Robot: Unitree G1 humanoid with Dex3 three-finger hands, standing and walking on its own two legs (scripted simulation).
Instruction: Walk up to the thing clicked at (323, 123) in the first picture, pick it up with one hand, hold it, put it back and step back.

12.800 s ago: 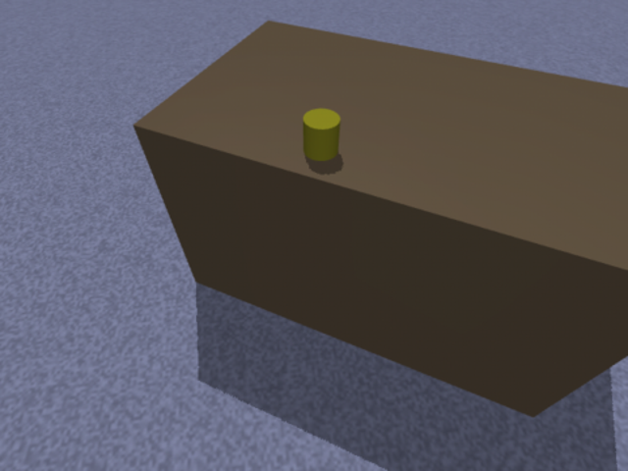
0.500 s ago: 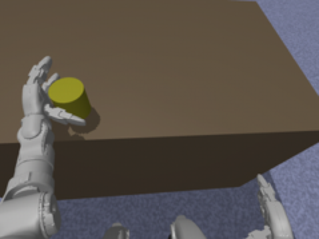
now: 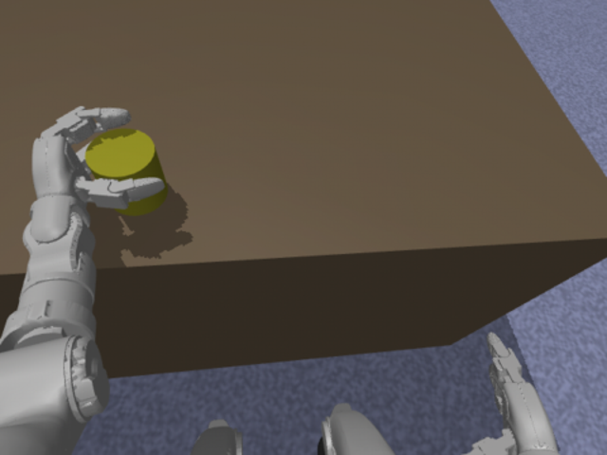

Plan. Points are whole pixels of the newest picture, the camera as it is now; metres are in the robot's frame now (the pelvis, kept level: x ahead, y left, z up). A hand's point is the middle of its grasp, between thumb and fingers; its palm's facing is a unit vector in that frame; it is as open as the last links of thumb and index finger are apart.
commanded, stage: close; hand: left
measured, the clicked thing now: (130, 173) +0.49 +0.20 +0.04
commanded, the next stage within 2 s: settle in 0.08 s
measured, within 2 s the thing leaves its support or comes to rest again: leaves its support in 0.44 s
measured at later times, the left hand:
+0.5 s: hand (110, 171) +0.46 +0.20 +0.09, palm faces +0.15 -0.99 -0.01, open 6.9 cm
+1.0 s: hand (93, 145) +0.46 +0.21 +0.13, palm faces +0.15 -0.99 -0.01, open 6.6 cm
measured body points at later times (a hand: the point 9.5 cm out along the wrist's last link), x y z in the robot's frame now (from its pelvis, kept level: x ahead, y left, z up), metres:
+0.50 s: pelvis +0.01 +0.00 +0.01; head +0.09 +0.01 +0.45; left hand +0.44 +0.25 +0.09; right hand +0.17 -0.27 -0.02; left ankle +0.01 +0.12 -0.66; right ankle +0.03 -0.15 -0.66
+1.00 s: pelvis +0.01 +0.00 +0.02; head +0.07 +0.01 +0.47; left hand +0.44 +0.26 +0.13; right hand +0.16 -0.27 -0.02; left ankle +0.01 +0.12 -0.66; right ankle +0.03 -0.15 -0.66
